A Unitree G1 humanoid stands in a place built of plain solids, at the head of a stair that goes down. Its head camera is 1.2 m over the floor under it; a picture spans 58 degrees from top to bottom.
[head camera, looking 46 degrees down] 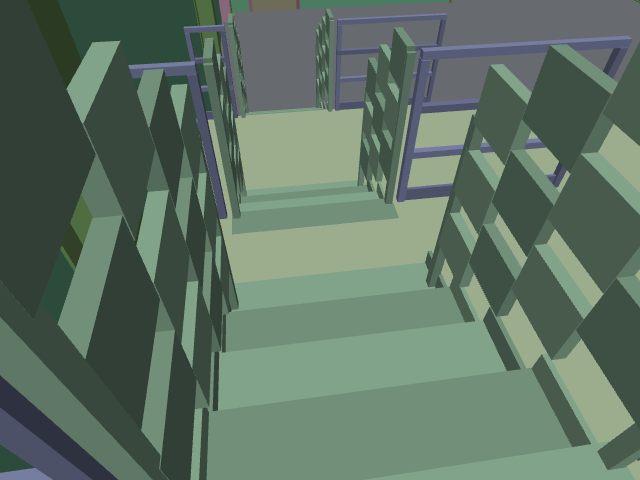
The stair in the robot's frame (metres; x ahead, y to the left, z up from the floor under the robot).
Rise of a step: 0.16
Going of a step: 0.30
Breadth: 1.12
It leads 8 degrees to the left of straight ahead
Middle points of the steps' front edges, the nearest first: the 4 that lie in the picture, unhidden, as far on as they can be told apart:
0.64 -0.18 -0.16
0.93 -0.14 -0.32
1.23 -0.10 -0.48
1.53 -0.06 -0.64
